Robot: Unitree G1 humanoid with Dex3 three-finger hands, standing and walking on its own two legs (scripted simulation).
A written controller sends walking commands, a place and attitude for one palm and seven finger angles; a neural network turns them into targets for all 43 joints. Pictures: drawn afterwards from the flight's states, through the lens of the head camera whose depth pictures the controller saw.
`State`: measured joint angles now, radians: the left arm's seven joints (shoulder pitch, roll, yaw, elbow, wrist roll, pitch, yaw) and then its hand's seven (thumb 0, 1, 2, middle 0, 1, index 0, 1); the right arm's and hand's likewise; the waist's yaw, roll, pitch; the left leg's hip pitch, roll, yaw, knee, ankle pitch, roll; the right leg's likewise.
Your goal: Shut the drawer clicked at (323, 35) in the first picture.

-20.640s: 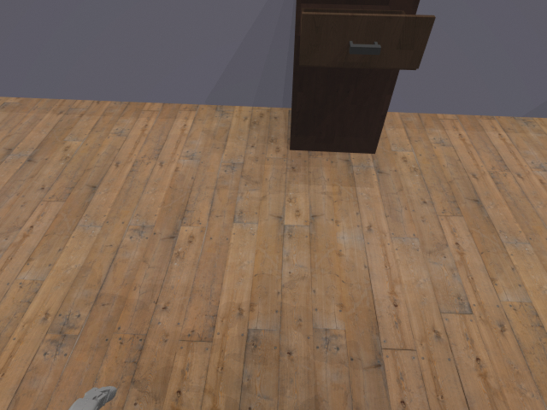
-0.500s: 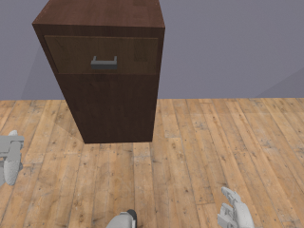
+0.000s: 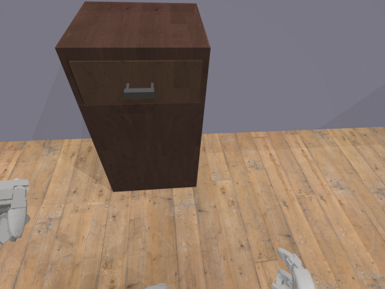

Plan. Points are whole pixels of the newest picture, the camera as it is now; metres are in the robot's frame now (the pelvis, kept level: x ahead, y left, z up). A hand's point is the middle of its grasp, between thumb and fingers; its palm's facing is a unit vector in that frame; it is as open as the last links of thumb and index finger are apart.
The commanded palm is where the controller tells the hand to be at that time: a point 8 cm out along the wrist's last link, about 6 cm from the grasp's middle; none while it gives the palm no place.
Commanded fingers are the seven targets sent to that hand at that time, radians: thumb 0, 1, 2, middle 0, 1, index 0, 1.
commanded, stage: stop stepping back and stand still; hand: left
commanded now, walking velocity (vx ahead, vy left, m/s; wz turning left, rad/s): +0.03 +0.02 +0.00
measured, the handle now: (140, 89) +0.76 +0.24 -0.02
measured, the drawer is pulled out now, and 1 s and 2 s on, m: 0.00 0.00 0.00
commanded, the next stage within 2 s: let the arm hang, fingers relaxed in 0.34 s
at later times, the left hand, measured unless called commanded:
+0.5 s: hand (35, 221) +0.20 +0.27 +0.11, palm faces +0.26 -0.80 -0.54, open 3.2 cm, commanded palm none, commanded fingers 0.00 0.90 0.90 -1.24 -1.43 -1.24 -1.43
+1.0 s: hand out of the picture -0.11 +0.22 -0.17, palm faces +0.11 -0.96 -0.25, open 5.0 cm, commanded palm none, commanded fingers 0.00 0.90 0.90 -0.24 -0.34 -0.24 -0.34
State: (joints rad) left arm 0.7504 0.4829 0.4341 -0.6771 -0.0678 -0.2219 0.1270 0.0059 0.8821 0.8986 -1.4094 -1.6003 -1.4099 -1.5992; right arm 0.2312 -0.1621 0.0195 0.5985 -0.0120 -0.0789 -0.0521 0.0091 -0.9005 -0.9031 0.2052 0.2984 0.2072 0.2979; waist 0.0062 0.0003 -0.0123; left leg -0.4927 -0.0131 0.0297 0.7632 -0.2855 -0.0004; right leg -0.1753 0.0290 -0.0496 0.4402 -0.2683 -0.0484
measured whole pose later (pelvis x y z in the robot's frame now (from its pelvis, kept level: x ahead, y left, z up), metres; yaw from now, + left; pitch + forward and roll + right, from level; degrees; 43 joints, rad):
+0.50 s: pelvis +0.01 +0.02 -0.01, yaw +3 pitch +1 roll -1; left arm 0.53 0.42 0.28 -0.32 0.00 -0.19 0.06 0.00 0.89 0.90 -1.40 -1.60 -1.40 -1.59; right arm 0.17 -0.23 -0.02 0.68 0.01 -0.12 0.00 0.01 -0.90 -0.90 0.20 0.30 0.21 0.30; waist 0.01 0.06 0.01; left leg -0.38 0.03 0.03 0.57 -0.21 0.01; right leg -0.22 -0.02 -0.04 0.54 -0.33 0.02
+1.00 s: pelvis -0.02 +0.03 +0.00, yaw +5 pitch -1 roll -2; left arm 0.40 0.23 0.02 1.09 0.02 0.03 0.01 0.00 0.90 0.90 -0.61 -0.77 -0.61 -0.76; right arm 0.28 -0.18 -0.03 1.04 -0.02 0.04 -0.02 0.01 -0.91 -0.90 0.20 0.30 0.20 0.30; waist 0.02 0.02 0.08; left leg -0.34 0.01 -0.01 0.48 -0.13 0.02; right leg -0.17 -0.03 -0.09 0.46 -0.28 0.01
